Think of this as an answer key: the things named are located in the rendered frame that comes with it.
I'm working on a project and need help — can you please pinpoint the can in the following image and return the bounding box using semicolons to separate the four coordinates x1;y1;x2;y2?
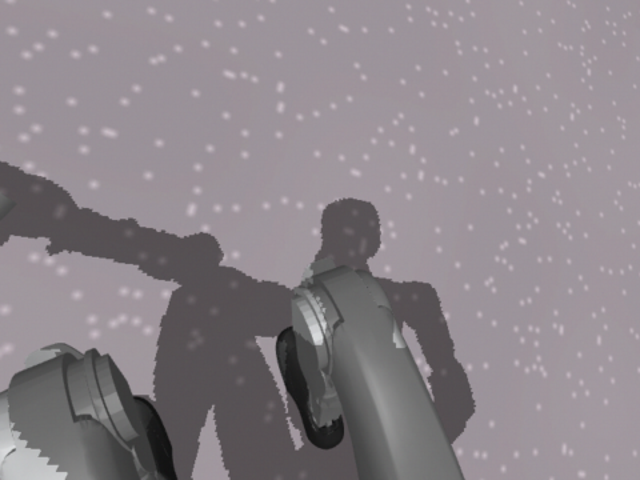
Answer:
0;193;17;221

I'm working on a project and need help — can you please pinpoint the right robot foot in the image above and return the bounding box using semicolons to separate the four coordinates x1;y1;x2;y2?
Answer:
276;326;344;449

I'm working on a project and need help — can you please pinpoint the left robot foot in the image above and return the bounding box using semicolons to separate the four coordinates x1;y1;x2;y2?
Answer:
133;396;178;480

